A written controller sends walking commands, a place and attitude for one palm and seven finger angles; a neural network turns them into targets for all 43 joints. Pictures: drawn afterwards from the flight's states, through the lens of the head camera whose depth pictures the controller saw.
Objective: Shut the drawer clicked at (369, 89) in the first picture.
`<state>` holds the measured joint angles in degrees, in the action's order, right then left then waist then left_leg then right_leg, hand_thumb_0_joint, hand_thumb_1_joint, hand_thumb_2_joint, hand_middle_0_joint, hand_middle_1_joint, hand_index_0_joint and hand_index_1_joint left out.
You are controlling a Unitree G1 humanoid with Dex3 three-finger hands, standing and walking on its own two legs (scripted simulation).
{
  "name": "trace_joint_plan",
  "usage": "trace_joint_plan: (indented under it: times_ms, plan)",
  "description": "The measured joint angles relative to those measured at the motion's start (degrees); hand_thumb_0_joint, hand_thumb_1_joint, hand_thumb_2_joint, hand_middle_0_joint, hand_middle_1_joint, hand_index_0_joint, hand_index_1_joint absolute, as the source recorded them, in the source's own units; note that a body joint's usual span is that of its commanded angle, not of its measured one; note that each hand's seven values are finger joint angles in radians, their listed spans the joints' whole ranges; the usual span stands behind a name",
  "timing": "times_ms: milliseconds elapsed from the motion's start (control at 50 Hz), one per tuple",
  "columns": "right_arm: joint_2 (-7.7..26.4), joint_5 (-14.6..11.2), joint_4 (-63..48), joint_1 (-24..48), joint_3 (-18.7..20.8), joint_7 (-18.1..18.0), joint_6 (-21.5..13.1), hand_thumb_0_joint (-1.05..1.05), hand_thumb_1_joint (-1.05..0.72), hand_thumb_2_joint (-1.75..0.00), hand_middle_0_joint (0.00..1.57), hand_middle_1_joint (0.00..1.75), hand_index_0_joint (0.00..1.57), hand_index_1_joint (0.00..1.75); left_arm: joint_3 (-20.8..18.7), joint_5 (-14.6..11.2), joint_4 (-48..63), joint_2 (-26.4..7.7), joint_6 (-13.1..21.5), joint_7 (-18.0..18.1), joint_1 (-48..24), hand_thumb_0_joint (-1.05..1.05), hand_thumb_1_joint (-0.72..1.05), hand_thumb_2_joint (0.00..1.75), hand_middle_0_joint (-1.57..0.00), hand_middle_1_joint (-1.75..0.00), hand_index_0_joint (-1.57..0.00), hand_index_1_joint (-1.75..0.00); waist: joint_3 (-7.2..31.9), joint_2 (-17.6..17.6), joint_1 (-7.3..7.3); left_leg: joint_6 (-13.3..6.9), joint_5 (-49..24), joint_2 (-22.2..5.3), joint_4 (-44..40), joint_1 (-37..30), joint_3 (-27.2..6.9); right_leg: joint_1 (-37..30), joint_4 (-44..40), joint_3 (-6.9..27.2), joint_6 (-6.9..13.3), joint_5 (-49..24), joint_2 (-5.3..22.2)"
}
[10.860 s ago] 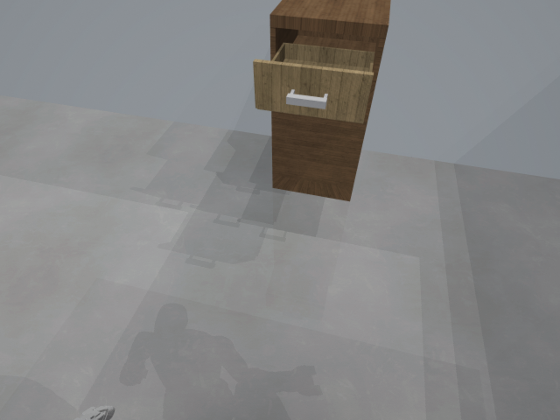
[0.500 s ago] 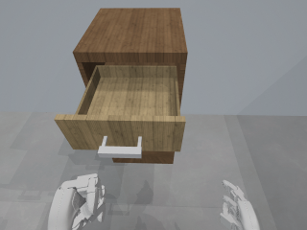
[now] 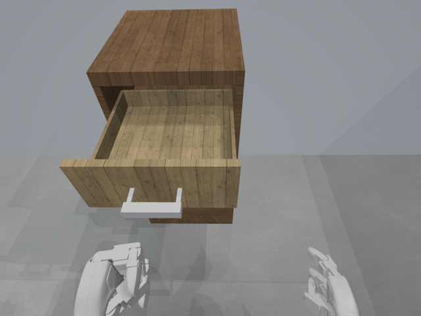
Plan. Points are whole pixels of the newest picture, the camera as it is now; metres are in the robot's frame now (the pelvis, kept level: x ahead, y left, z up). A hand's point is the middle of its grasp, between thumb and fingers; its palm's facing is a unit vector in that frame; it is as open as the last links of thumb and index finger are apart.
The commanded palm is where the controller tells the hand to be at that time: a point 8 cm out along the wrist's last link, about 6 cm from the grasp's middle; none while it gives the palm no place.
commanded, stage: bring the fist close to the handle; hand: left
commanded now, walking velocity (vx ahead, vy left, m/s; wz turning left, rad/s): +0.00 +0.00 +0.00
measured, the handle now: (154, 201) +0.35 +0.15 +0.00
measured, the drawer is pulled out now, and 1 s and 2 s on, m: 0.28 0.28 0.26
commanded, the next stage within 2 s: push the drawer shut in 1.28 s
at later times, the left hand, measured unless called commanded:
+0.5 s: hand (151, 262) +0.21 +0.12 +0.04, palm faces +0.04 -1.00 -0.01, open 3.3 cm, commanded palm +0.18 +0.16 +0.04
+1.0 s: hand (166, 248) +0.25 +0.10 +0.00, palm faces -0.02 -1.00 +0.01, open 3.3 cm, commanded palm +0.22 +0.16 +0.01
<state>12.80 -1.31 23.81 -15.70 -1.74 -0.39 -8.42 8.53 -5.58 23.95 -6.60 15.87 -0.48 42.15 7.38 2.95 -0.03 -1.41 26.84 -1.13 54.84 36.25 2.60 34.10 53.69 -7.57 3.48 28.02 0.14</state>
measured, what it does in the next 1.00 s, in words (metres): stands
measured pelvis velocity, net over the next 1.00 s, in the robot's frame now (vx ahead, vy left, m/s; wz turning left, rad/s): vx -0.01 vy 0.01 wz -0.01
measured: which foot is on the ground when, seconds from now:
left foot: down 0.00-1.00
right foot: down 0.00-1.00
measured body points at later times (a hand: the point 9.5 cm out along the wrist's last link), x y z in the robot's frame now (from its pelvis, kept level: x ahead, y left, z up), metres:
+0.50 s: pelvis +0.00 +0.00 -0.02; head +0.06 -0.01 +0.43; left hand +0.20 +0.17 +0.05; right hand +0.18 -0.23 -0.09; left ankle +0.01 +0.10 -0.69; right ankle +0.00 -0.08 -0.69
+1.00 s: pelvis -0.01 +0.01 -0.04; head +0.07 +0.01 +0.40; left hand +0.25 +0.16 +0.00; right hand +0.17 -0.22 -0.13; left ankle +0.01 +0.10 -0.68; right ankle -0.01 -0.08 -0.68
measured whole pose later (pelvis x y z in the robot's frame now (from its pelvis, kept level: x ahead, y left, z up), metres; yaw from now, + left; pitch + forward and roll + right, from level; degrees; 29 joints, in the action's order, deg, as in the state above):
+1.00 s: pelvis -0.01 +0.01 -0.04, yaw -1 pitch +18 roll -1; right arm 12.7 0.6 27.4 -12.7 -1.3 1.0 -4.1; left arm 6.7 -4.2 -0.7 -5.1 22.9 3.0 15.8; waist 9.4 1.9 -1.5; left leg -2.3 31.1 -1.4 67.8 54.9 2.8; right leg 52.5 66.3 -7.4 3.2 31.9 0.8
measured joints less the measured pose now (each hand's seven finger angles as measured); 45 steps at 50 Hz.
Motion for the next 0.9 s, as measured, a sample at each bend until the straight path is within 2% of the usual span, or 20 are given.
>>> trace_joint_plan:
  times_ms: [180,260,340,420,580,680,760,900]
  plan:
    - [0.41,0.57,1.21,0.74,0.37,0.13,-0.43,0.02,-0.91,-0.90,0.20,0.30,0.20,0.30,-3.08,-1.30,-5.84,-0.15,3.88,0.03,-4.75,0.02,0.90,0.90,-1.40,-1.60,-1.40,-1.60,-0.25,-0.69,-0.21,0.58,0.66,-0.33,1.84,3.13,-0.64,2.91,1.70,-0.60,0.57,0.82,-0.25]
    - [0.70,0.69,1.82,0.83,0.69,0.31,-0.24,0.02,-0.91,-0.90,0.20,0.30,0.20,0.30,-2.80,-1.28,-7.44,0.51,5.10,-0.71,-6.48,0.02,0.90,0.90,-1.40,-1.60,-1.40,-1.60,0.19,-0.49,-0.61,0.56,1.06,-0.25,2.64,4.47,-0.62,4.28,2.60,-0.56,0.51,1.26,-0.12]
    - [0.59,0.79,2.06,1.01,0.82,0.25,0.59,0.02,-0.91,-0.90,0.20,0.30,0.20,0.30,-2.47,-0.79,-10.18,0.76,4.86,-1.14,-8.35,0.02,0.90,0.90,-1.40,-1.60,-1.40,-1.60,0.31,-0.80,-0.93,0.49,1.30,-0.21,3.21,5.63,-0.21,5.74,3.55,-0.16,0.44,1.58,0.00]
    - [0.33,0.99,2.16,1.10,0.92,0.18,1.15,0.02,-0.91,-0.90,0.20,0.30,0.20,0.30,-3.13,-0.58,-12.71,0.34,4.97,-0.22,-10.17,0.02,0.90,0.90,-1.40,-1.60,-1.40,-1.60,0.24,-1.22,-1.10,0.45,1.60,-0.32,4.08,7.02,0.00,7.26,4.51,0.05,0.50,1.84,-0.03]
    - [0.39,1.48,2.96,1.65,0.96,0.67,0.88,0.02,-0.91,-0.90,0.20,0.30,0.20,0.30,-3.38,-0.65,-15.02,1.00,8.49,1.20,-13.90,0.02,0.90,0.90,-1.40,-1.60,-1.39,-1.60,0.96,-0.97,-1.30,0.14,2.73,-0.34,7.42,11.12,-0.29,11.00,7.35,-0.24,0.35,2.76,0.14]
    - [0.30,1.67,2.70,2.42,0.68,0.78,1.75,0.02,-0.91,-0.90,0.20,0.30,0.20,0.30,-1.76,0.82,-18.21,1.27,7.50,1.24,-17.54,0.02,0.90,0.90,-1.40,-1.60,-1.40,-1.60,1.13,-1.00,-1.45,-0.21,3.30,-0.30,9.43,13.70,0.02,13.69,9.45,0.04,0.15,3.27,0.36]
    - [-0.13,1.82,2.63,2.72,0.51,0.69,2.49,0.02,-0.91,-0.90,0.20,0.30,0.20,0.30,-1.90,1.17,-20.65,1.05,6.55,2.68,-20.26,0.02,0.90,0.90,-1.40,-1.60,-1.40,-1.60,1.21,-1.32,-1.49,-0.37,3.58,-0.34,10.50,15.19,0.27,15.29,10.59,0.28,0.06,3.49,0.41]
    - [-0.21,2.15,3.73,2.96,0.40,1.12,3.05,0.02,-0.91,-0.90,0.20,0.30,0.20,0.30,-3.30,0.99,-23.53,1.18,8.49,4.61,-25.04,0.02,0.90,0.90,-1.40,-1.60,-1.39,-1.60,1.93,-1.21,-1.44,-0.60,4.06,-0.31,12.43,17.91,-0.03,17.69,12.15,-0.02,-0.06,3.85,0.55]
